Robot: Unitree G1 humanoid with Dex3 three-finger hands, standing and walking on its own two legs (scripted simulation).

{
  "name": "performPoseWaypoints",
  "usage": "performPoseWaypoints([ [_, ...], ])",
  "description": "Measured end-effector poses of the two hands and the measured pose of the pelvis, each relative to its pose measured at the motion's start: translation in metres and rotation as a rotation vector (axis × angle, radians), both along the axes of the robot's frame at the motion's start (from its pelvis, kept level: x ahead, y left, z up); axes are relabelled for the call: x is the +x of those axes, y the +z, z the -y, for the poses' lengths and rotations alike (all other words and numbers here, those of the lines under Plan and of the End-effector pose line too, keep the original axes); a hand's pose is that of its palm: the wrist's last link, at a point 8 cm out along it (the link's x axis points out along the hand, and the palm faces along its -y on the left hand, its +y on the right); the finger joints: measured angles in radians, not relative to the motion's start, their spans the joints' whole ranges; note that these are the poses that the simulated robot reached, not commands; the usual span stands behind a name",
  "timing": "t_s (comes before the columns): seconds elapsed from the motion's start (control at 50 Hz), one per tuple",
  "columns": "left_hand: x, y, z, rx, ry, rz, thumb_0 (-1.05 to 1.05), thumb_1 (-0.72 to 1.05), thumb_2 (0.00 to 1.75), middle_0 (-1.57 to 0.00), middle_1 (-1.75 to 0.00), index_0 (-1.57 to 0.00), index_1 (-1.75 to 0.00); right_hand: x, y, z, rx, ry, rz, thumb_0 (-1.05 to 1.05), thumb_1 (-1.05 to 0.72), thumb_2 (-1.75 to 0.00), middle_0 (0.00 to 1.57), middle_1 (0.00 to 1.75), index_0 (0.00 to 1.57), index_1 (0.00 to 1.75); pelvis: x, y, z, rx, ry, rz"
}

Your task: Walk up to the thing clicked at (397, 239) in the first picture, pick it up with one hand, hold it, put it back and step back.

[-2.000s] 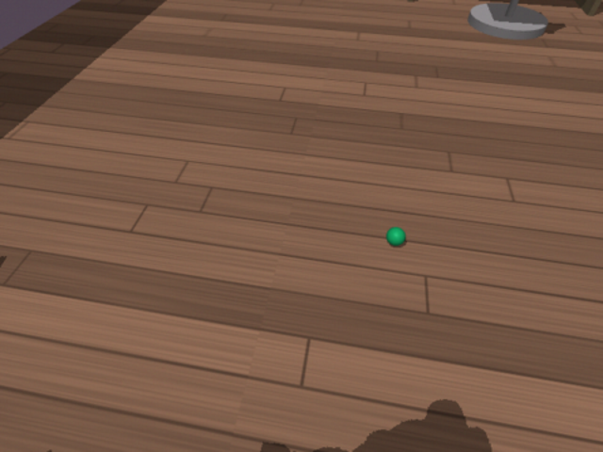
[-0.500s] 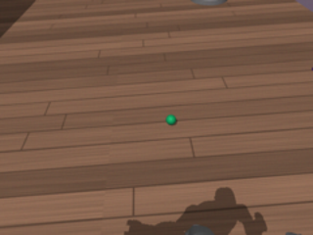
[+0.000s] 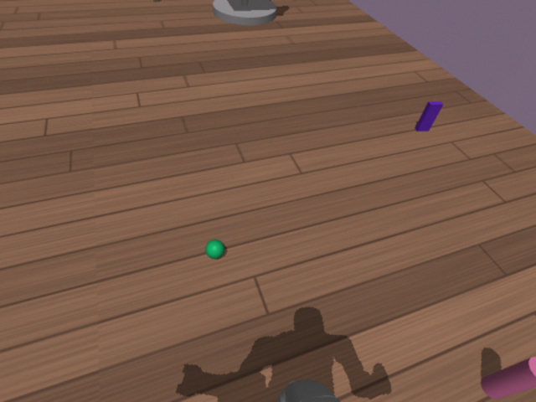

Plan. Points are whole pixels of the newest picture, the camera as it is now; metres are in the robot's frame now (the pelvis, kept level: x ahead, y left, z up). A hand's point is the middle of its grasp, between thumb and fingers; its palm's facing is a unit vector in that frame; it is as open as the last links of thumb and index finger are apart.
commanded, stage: walk up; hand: left
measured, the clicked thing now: (215, 249) +0.81 +0.11 -0.73
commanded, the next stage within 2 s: none
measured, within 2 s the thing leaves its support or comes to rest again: neither
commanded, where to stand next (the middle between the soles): +0.39 -0.05 m, yaw -10 degrees
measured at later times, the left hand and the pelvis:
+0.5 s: hand (143, 327) +0.27 +0.19 -0.12, palm faces -0.13 -0.91 -0.40, open 7.4 cm; pelvis +0.18 -0.07 +0.00, yaw -8 degrees
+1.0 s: hand (147, 252) +0.44 +0.22 -0.15, palm faces -0.22 -0.89 -0.40, open 7.4 cm; pelvis +0.32 -0.04 -0.01, yaw -11 degrees
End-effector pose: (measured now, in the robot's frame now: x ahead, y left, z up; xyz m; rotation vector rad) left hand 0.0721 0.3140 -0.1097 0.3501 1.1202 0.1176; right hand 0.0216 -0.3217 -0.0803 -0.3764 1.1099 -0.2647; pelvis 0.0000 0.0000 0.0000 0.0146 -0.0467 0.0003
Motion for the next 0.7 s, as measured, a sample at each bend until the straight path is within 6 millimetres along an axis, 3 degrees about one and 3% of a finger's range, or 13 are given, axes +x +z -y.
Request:
performPoseWaypoints([
  [0.14, 0.107, 0.021, 0.020, 0.030, -0.087, 0.065, 0.01, 0.91, 0.90, -0.20, -0.30, -0.20, -0.30, 0.011, -0.012, 0.023, 0.023, -0.052, -0.101, 0.00, -0.90, -0.90, 0.21, 0.30, 0.20, 0.30, 0.053, 0.000, 0.019, 0.013, -0.044, -0.002],
  [0.26, 0.178, 0.021, 0.057, 0.075, -0.120, 0.119, 0.01, 0.91, 0.90, -0.20, -0.30, -0.20, -0.30, 0.058, -0.051, 0.056, 0.060, -0.093, -0.114, 0.00, -0.90, -0.90, 0.21, 0.30, 0.20, 0.30, 0.106, -0.021, 0.050, -0.011, -0.072, 0.015],
  [0.36, 0.194, 0.031, 0.079, 0.061, -0.084, 0.122, 0.01, 0.91, 0.90, -0.20, -0.30, -0.21, -0.30, 0.123, -0.049, 0.059, 0.103, -0.062, -0.063, 0.01, -0.91, -0.90, 0.21, 0.30, 0.20, 0.30, 0.140, -0.009, 0.063, 0.014, -0.101, 0.023],
  [0.46, 0.195, 0.034, 0.082, 0.066, -0.071, 0.056, 0.01, 0.90, 0.90, -0.20, -0.30, -0.21, -0.30, 0.178, -0.036, 0.063, 0.108, -0.032, 0.006, 0.00, -0.91, -0.90, 0.21, 0.30, 0.20, 0.30, 0.171, 0.000, 0.067, 0.002, -0.132, 0.015],
  [0.6, 0.211, 0.022, 0.063, 0.069, -0.053, -0.018, 0.01, 0.90, 0.90, -0.20, -0.30, -0.21, -0.30, 0.233, -0.025, 0.062, 0.075, -0.021, -0.004, 0.00, -0.91, -0.90, 0.21, 0.30, 0.20, 0.30, 0.221, -0.002, 0.059, -0.024, -0.141, -0.002],
  [0.7, 0.241, 0.001, 0.038, 0.070, -0.054, -0.061, 0.01, 0.90, 0.90, -0.20, -0.30, -0.21, -0.30, 0.279, -0.021, 0.050, 0.031, -0.019, 0.020, 0.00, -0.91, -0.90, 0.21, 0.30, 0.20, 0.30, 0.263, -0.014, 0.042, -0.021, -0.138, -0.014],
])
